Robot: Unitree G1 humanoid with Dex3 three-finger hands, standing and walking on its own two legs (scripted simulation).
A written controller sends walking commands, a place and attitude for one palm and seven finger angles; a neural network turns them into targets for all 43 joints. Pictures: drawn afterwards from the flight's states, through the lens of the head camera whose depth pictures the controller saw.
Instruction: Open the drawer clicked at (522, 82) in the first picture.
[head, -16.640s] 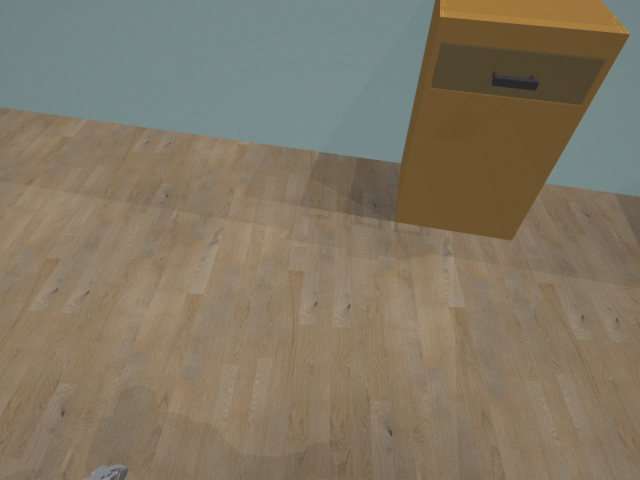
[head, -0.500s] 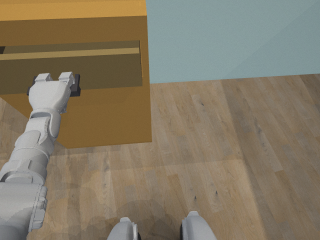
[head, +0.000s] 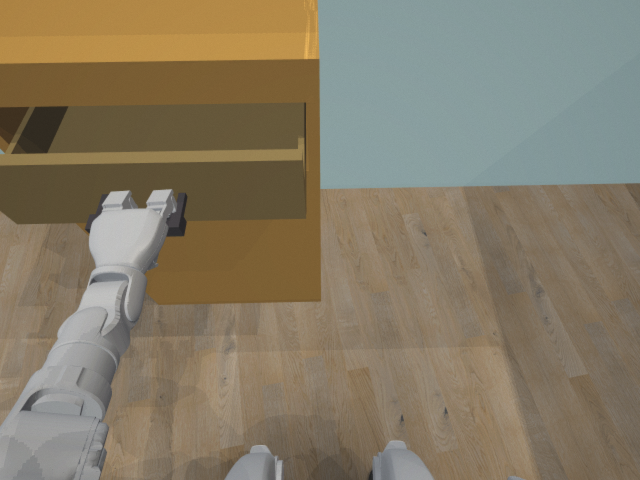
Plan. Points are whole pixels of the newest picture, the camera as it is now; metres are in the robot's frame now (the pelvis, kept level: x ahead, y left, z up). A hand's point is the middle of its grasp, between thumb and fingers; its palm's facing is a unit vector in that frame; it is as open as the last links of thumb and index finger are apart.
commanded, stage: pull the drawer open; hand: left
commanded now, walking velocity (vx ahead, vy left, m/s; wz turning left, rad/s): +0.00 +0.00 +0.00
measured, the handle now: (140, 212) +0.46 +0.27 +0.00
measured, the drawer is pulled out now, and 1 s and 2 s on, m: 0.11 0.22 0.30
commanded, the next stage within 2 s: open the thumb to release the handle in 2.00 s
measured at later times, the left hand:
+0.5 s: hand (139, 293) +0.35 +0.25 -0.02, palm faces -0.02 -0.02 -1.00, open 5.9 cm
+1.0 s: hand (130, 336) +0.29 +0.25 -0.02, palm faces -0.03 -0.03 -1.00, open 5.8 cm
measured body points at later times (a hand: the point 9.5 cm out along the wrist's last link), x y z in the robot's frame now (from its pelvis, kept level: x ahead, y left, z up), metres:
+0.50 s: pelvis +0.00 +0.00 +0.01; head +0.08 -0.02 +0.45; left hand +0.35 +0.25 +0.03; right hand +0.10 -0.27 -0.13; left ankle -0.01 +0.12 -0.68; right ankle +0.01 -0.14 -0.68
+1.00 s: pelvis +0.01 -0.01 +0.01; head +0.08 -0.02 +0.46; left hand +0.29 +0.25 +0.03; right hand +0.15 -0.26 -0.11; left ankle -0.01 +0.12 -0.68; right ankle +0.01 -0.14 -0.68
